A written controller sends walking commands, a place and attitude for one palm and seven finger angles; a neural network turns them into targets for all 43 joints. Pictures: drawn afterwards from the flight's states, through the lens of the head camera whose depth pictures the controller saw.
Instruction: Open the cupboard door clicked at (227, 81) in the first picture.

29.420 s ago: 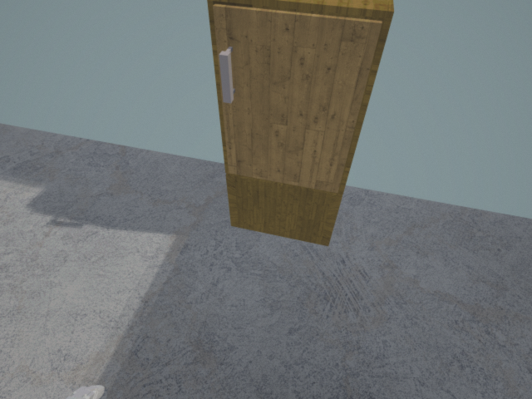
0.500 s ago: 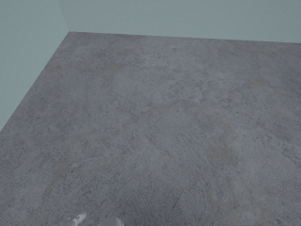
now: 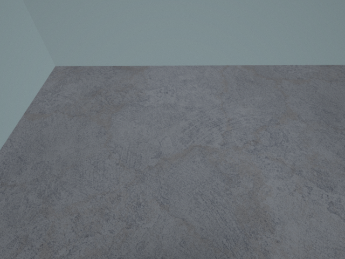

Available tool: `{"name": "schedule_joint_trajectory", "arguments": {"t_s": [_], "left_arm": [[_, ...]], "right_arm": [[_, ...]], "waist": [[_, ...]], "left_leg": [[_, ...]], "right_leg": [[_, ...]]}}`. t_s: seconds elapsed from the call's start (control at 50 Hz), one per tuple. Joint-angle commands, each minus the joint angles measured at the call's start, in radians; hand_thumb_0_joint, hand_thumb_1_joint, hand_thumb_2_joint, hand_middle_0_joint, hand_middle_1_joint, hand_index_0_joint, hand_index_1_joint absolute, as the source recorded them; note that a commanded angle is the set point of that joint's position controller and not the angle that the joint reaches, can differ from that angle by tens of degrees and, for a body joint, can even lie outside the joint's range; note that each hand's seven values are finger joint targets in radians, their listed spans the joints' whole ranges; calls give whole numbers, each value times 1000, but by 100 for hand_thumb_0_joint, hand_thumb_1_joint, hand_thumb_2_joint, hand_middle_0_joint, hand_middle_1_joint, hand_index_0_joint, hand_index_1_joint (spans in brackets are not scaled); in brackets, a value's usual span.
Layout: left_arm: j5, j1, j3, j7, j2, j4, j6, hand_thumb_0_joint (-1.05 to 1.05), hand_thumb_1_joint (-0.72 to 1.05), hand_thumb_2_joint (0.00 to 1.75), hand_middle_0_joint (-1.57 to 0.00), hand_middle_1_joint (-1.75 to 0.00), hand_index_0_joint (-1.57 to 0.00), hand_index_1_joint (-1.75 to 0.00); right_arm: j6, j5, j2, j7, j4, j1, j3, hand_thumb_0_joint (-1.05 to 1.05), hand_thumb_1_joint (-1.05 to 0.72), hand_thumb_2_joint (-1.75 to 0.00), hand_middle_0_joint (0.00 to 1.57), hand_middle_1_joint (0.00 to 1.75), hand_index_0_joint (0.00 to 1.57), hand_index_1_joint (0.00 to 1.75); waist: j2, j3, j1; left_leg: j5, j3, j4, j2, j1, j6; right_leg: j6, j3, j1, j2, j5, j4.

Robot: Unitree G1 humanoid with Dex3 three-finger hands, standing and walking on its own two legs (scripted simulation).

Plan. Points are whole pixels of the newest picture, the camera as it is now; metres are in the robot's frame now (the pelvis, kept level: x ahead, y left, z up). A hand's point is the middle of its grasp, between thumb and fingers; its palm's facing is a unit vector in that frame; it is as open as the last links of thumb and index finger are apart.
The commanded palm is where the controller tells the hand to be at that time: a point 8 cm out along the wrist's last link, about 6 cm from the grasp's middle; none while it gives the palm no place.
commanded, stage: turn to face it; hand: left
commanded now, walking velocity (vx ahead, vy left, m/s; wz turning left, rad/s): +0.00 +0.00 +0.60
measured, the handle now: out of the picture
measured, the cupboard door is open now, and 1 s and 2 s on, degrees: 43 43 43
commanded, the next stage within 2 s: none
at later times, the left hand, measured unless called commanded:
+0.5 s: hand (107, 249) +0.17 +0.19 -0.17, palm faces +0.27 -0.94 -0.20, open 7.3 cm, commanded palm none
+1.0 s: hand out of the picture +0.11 +0.14 -0.17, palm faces +0.55 -0.79 -0.25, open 7.4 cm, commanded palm none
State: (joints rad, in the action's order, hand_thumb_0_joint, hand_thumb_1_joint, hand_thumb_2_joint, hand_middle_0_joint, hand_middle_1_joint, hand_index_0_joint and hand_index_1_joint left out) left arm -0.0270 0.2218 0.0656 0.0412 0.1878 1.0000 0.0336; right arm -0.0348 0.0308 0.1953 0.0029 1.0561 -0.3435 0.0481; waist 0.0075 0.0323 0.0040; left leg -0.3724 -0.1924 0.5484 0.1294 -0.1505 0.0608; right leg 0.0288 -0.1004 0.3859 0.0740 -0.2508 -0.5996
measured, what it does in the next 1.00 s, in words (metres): walks ahead, turning left: left foot, then right foot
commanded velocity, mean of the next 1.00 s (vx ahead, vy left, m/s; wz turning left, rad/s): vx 0.00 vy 0.00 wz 0.60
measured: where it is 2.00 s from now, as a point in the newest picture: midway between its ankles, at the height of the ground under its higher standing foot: (198, 252)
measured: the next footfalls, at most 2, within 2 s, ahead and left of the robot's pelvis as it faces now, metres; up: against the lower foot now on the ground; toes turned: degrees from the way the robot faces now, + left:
left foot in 0.30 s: +0.21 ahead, +0.11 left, +0.00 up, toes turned +17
right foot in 0.66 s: +0.24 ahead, -0.16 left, +0.00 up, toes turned +17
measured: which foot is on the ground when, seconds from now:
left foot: down 0.00-0.00, up 0.02-0.28, down 0.30-0.64, up 0.66-0.96, down 0.98-1.00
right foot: down 0.00-0.32, up 0.34-0.64, down 0.66-0.98, up 1.00-1.00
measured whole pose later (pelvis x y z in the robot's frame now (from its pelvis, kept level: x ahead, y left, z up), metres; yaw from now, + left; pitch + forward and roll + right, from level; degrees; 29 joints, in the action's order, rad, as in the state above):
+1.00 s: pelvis +0.20 -0.05 -0.01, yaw +33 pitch +1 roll +1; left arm -0.01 0.27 0.05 -0.01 0.24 0.91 -0.03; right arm 0.03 0.02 0.27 0.03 0.86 -0.07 0.06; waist 0.04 0.12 0.00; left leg -0.23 -0.10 0.61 0.02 -0.33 -0.02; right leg -0.05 -0.19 0.29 0.15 -0.49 -0.82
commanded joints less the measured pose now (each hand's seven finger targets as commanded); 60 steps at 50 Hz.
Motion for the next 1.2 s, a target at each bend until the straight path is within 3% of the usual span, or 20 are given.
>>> {"name": "schedule_joint_trajectory", "arguments": {"t_s": [0.0, 0.14, 0.24, 0.26, 0.28, 0.32, 0.42, 0.58, 0.6, 0.62, 0.64, 0.7, 0.76, 0.9, 0.92, 0.94, 0.96, 0.98, 1.06, 1.18], "left_arm": [[7, 293, 50, -40, 248, 51, 17, 0, 90, 90, -20, -30, -20, -30], [5, 74, 9, -62, 100, 25, 32, 0, 90, 90, -20, -30, -20, -30], [18, 38, 20, -67, 134, 0, 6, 0, 90, 90, -20, -30, -20, -30], [19, 43, 18, -67, 122, -13, -3, 0, 90, 90, -20, -30, -20, -30], [28, 67, 16, -68, 78, -42, -13, 0, 90, 90, -20, -30, -20, -30], [14, -31, 13, -71, 90, -95, -37, 0, 90, 90, -20, -30, -20, -30], [14, -36, 20, -53, 72, -93, -48, 0, 90, 90, -20, -30, -20, -30], [13, 49, 30, -55, 99, -126, -45, 0, 90, 90, -20, -30, -20, -30], [5, 84, 42, -63, 155, -129, -37, 0, 90, 90, -20, -30, -20, -30], [-10, 95, 61, -70, 255, -139, -30, 0, 90, 90, -20, -30, -20, -30], [-5, 55, 52, -69, 281, -161, -34, 0, 90, 90, -20, -30, -20, -30], [0, -38, 29, -75, 183, -176, -23, 0, 90, 90, -20, -30, -20, -30], [-1, 44, 27, -73, 191, -152, -16, 0, 90, 90, -20, -30, -20, -30], [9, 51, 43, -65, 254, -147, -20, 0, 90, 90, -20, -30, -20, -30], [15, 35, 40, -63, 246, -159, -21, 0, 90, 90, -20, -30, -20, -30], [24, 26, 30, -55, 181, -197, -26, 0, 90, 90, -20, -30, -20, -30], [16, -31, 11, -59, 157, -235, -35, 0, 90, 90, -20, -30, -20, -30], [11, -69, 16, -66, 166, -250, -46, 0, 90, 90, -20, -30, -20, -30], [11, -35, 26, -49, 150, -188, -68, 0, 90, 90, -20, -30, -20, -30], [12, 65, 29, -45, 138, -169, -54, 0, 90, 90, -20, -30, -20, -30]], "right_arm": [[-3, -17, 63, 0, -100, 94, 12, 0, -90, -90, 20, 30, 20, 30], [20, -18, -32, -1, -23, 35, -11, 0, -90, -90, 20, 30, 20, 30], [28, -11, 20, 8, -43, 14, -5, 0, -90, -90, 20, 30, 20, 30], [26, -8, 76, 7, -42, -36, 10, 0, -90, -90, 20, 30, 20, 30], [24, 3, 173, -3, -52, -87, 33, 0, -90, -90, 20, 30, 20, 30], [36, 2, 228, -25, -64, -77, 45, 0, -90, -90, 20, 30, 20, 30], [26, -1, 182, -31, -131, 83, 37, 0, -90, -90, 20, 30, 20, 30], [61, -5, 217, -12, -202, 189, 73, 0, -90, -90, 20, 30, 20, 30], [64, -13, 179, -7, -221, 201, 71, 0, -90, -90, 20, 30, 20, 30], [65, -18, 111, 2, -248, 209, 60, 0, -90, -90, 20, 30, 20, 30], [63, -10, 134, 10, -265, 238, 63, 0, -90, -90, 20, 30, 20, 30], [77, -11, 115, 17, -236, 231, 56, 0, -90, -90, 20, 30, 20, 30], [75, -19, 85, 26, -240, 278, 35, 0, -90, -90, 20, 30, 20, 30], [66, -17, 122, 24, -239, 226, 26, 0, -90, -90, 20, 30, 20, 30], [58, -10, 171, 22, -219, 143, 39, 0, -90, -90, 20, 30, 20, 30], [49, -1, 291, 16, -209, 67, 69, 0, -90, -90, 20, 30, 20, 30], [58, -11, 342, 12, -194, 5, 80, 0, -90, -90, 20, 30, 20, 30], [56, -11, 342, 1, -193, 10, 80, 0, -90, -90, 20, 30, 20, 30], [54, -4, 258, -15, -238, 221, 58, 0, -90, -90, 20, 30, 20, 30], [71, -4, 261, -7, -254, 275, 72, 0, -90, -90, 20, 30, 20, 30]], "waist": [[256, -34, -138], [113, -43, -6], [82, -59, 28], [-49, -98, 48], [-294, -134, 66], [-223, -132, 82], [-153, -108, 14], [-147, -101, -31], [-27, -96, -49], [268, -70, -63], [275, -47, -66], [230, -10, 0], [200, -44, -34], [179, -109, 7], [104, -169, 54], [-205, -222, 93], [-257, -218, 111], [-125, -185, 110], [-210, -61, 9], [-163, -57, -38]], "left_leg": [[-280, 90, 521, -48, -511, -38], [-2, 88, 269, -38, -310, -19], [243, 53, -8, -72, -126, -41], [455, 141, -51, -19, -4, -72], [738, 455, -103, 201, 101, -204], [527, 651, -217, 301, 39, -305], [432, 431, -210, 147, -70, -218], [176, 450, -150, 36, -250, -158], [76, 388, -48, -37, -363, -104], [-119, 211, 195, -176, -519, -24], [-228, 198, 455, -158, -476, -26], [-116, 200, 637, -88, -494, -5], [-100, 120, 408, -105, -433, 7], [106, 45, -9, -153, -131, -36], [317, 91, -96, -97, 58, -64], [703, 455, -100, 177, 269, -206], [922, 584, -113, 321, 267, -325], [793, 572, -114, 318, 201, -339], [421, 408, -177, 120, -75, -218], [177, 432, -125, 49, -267, -170]], "right_leg": [[210, 587, -411, 382, -190, 419], [109, 17, -281, 252, 634, 252], [27, -74, -251, 216, 492, 83], [-15, -93, -158, 175, 324, -51], [-85, -123, 32, 53, -126, -254], [-83, 61, 154, -13, -428, -560], [-96, 94, 115, 3, -205, -457], [-82, 35, -219, -65, -38, 85], [-51, 133, -325, 37, -71, 239], [50, 421, -357, 307, -123, 369], [131, 461, -212, 431, -59, 397], [107, 208, -230, 283, 370, 254], [68, 78, -370, 243, 723, 164], [14, -25, -328, 250, 748, -22], [-29, -56, -214, 239, 630, -169], [-107, -88, 86, 96, 6, -405], [-115, 7, 203, 38, -420, -567], [-115, 75, 243, 44, -402, -606], [-113, 95, 127, 30, -217, -488], [-96, 22, -184, -59, -86, -49]]}}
